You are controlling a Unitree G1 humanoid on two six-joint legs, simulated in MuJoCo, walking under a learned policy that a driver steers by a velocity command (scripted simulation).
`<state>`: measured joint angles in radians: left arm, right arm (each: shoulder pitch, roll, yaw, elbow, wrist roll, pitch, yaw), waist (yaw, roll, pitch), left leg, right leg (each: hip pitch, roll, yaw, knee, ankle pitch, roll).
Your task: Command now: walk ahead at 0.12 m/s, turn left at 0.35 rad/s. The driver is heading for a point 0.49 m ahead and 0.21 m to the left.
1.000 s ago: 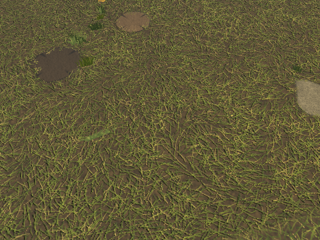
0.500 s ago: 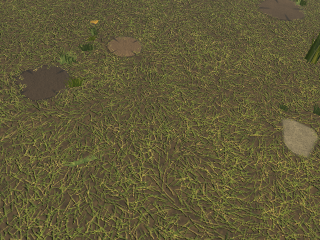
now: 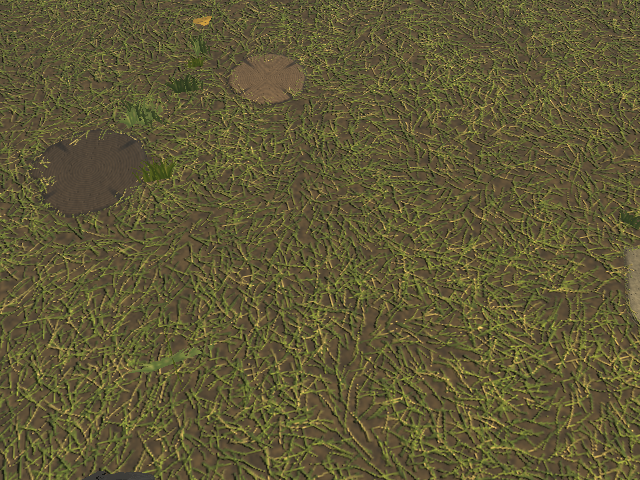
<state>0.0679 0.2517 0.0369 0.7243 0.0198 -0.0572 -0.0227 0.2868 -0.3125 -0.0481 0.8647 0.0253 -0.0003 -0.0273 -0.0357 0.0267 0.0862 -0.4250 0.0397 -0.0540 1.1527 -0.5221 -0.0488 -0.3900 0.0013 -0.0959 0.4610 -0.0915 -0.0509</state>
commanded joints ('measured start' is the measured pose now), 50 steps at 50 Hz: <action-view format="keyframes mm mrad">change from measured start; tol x32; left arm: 1 -45 122 37 -31 15 -14 10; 50 90 168 58 103 -20 -52 14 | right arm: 1 142 -61 -30 -45 -8 41 -26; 50 -19 -23 -28 -294 -16 -31 7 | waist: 1 -29 -156 -146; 17 -42 296 -95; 39 106 120 -179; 41 83 -419 -398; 50 27 -129 -93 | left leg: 1 35 49 16 -12 68 -26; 14 191 1 139 -573 255 88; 18 389 314 -595 -981 -100 383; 37 319 153 -347 -836 390 227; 42 -370 -44 -152 118 -38 68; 50 -204 21 -28 -184 206 22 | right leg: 1 35 -273 144 -242 203 -200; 14 159 -302 8 -98 -218 -90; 18 -465 -26 144 649 -489 41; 38 91 19 126 -41 -4 47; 42 684 -402 829 -211 -507 -175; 50 285 -247 185 -206 619 -167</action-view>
